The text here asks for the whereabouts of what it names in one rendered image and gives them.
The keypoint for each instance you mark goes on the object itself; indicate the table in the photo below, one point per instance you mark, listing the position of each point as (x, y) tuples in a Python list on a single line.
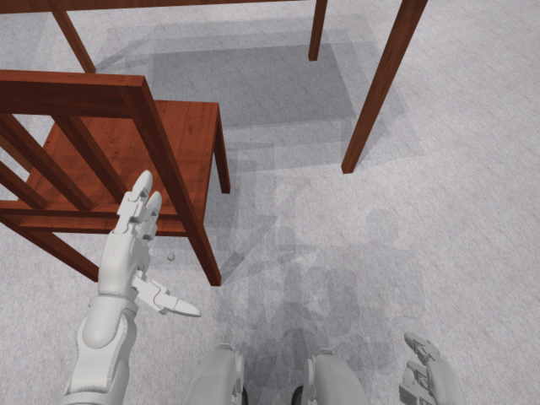
[(402, 31)]

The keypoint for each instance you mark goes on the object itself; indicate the chair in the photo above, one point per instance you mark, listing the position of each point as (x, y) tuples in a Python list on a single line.
[(108, 130)]

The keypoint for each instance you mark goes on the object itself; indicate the robot left forearm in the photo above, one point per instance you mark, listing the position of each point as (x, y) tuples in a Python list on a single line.
[(104, 341)]

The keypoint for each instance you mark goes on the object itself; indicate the right robot shin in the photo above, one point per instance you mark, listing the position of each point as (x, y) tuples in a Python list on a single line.
[(305, 400)]

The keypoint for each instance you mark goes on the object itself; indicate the robot right thigh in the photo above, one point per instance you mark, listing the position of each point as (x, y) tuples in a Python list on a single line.
[(330, 381)]

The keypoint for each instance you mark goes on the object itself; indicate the right robot hand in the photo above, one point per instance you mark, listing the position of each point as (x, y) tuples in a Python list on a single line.
[(437, 384)]

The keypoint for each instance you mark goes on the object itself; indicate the left robot hand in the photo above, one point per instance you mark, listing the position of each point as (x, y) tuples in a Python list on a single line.
[(126, 248)]

